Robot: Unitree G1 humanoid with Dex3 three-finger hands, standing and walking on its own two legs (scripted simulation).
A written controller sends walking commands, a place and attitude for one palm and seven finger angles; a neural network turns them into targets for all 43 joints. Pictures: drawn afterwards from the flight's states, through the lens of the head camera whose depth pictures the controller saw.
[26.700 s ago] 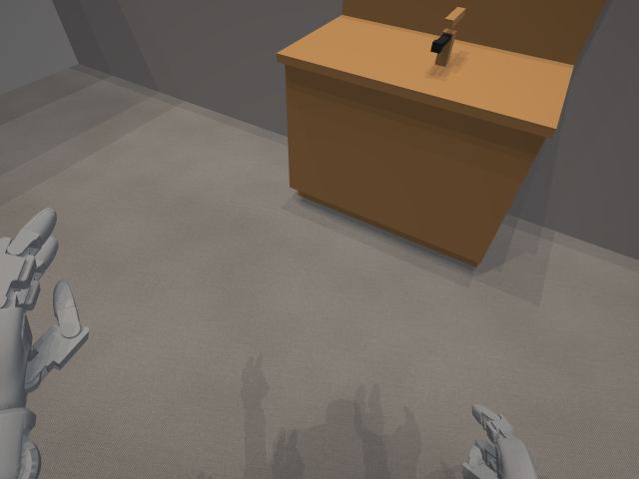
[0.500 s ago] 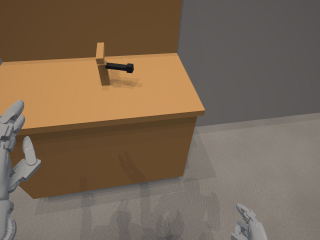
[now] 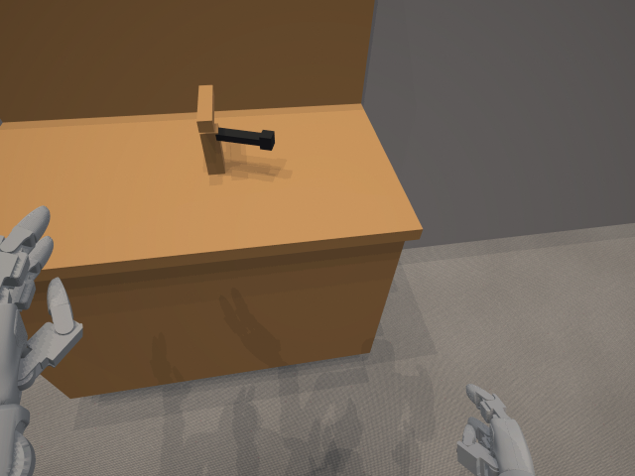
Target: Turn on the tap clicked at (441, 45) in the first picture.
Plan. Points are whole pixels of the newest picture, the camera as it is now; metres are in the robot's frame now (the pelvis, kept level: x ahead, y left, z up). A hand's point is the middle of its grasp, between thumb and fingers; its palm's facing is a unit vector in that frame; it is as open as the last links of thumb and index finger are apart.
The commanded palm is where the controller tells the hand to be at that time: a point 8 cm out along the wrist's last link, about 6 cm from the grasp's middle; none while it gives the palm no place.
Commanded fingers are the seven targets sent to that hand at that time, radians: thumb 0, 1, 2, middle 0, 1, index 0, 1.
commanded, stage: turn to face it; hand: left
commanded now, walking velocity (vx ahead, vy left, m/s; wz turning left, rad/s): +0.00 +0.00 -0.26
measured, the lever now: (267, 140) +0.71 +0.16 +0.03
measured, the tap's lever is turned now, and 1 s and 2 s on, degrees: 71 71 71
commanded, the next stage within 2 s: take the last steps up to it in 0.16 s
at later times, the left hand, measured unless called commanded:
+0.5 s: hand (109, 312) +0.23 +0.23 +0.15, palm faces +0.37 -0.85 -0.37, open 7.4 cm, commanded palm +0.18 +0.26 +0.17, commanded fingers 0.00 0.90 0.90 -0.20 -0.30 -0.20 -0.30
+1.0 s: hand (193, 207) +0.38 +0.19 +0.15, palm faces +0.29 -0.81 -0.51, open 7.4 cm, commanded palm +0.31 +0.23 +0.17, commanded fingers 0.00 0.90 0.90 -0.20 -0.30 -0.20 -0.30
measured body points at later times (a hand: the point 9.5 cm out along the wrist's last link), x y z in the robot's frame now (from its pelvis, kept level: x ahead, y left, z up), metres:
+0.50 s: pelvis +0.01 -0.01 -0.01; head -0.01 -0.01 +0.44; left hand +0.21 +0.27 +0.17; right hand +0.14 -0.26 -0.10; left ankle +0.00 +0.09 -0.74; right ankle +0.01 -0.12 -0.74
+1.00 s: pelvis +0.13 -0.03 -0.03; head +0.14 -0.05 +0.42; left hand +0.35 +0.23 +0.18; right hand +0.24 -0.27 -0.14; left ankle +0.01 +0.09 -0.72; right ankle +0.23 -0.14 -0.75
